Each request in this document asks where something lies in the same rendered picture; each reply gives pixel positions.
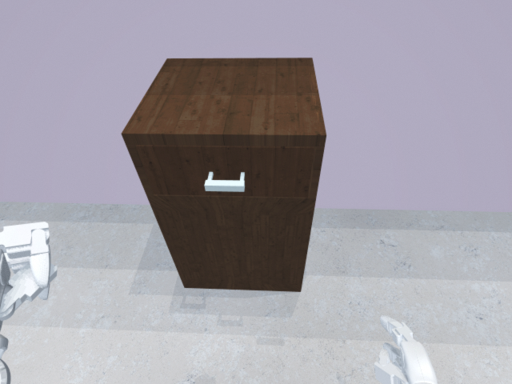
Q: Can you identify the drawer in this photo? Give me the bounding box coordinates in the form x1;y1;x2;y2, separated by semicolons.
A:
136;145;314;198

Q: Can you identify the cabinet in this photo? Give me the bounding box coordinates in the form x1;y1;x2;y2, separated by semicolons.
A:
122;58;326;292

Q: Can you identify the handle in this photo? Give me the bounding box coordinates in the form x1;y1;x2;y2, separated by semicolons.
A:
204;172;245;192

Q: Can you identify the right robot hand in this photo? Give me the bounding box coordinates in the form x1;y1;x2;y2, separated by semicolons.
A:
374;315;438;384

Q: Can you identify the left robot hand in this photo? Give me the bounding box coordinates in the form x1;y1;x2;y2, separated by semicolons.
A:
0;222;57;331

